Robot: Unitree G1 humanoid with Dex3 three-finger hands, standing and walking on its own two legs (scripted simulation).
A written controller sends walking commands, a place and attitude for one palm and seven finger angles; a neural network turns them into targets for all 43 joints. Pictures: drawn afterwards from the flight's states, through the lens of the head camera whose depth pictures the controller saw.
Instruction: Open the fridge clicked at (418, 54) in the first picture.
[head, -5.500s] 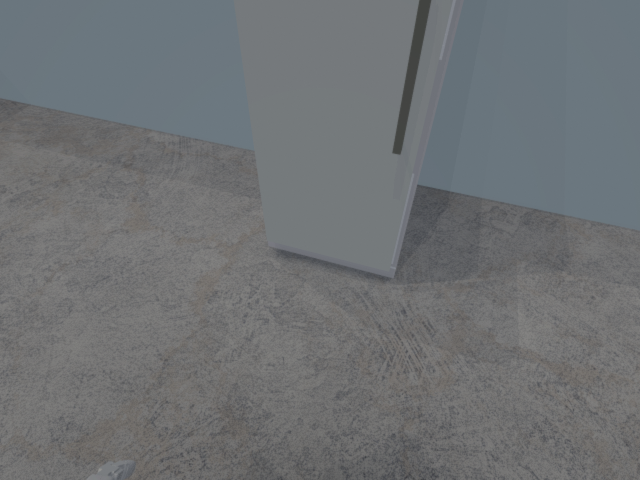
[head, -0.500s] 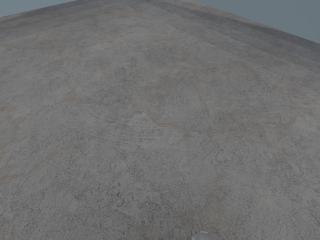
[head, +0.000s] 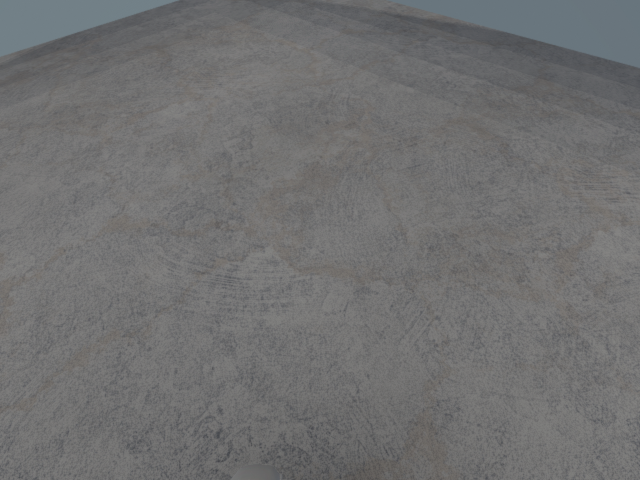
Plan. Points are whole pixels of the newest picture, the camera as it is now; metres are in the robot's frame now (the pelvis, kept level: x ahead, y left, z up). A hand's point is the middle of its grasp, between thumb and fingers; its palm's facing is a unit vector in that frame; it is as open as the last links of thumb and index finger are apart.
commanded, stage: turn to face it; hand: right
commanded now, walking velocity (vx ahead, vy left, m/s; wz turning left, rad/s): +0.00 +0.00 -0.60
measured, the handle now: out of the picture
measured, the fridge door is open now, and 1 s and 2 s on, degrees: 0 0 0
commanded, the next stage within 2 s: none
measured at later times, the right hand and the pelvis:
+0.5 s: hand out of the picture +0.01 -0.16 -0.16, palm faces +0.35 +0.90 -0.25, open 7.4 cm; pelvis +0.00 +0.05 +0.00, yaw -20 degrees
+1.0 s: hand out of the picture -0.04 -0.24 -0.16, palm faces +0.61 +0.75 -0.26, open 7.4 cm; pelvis +0.00 +0.00 +0.00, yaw -37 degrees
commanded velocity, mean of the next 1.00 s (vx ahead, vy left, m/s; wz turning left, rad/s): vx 0.00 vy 0.00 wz -0.60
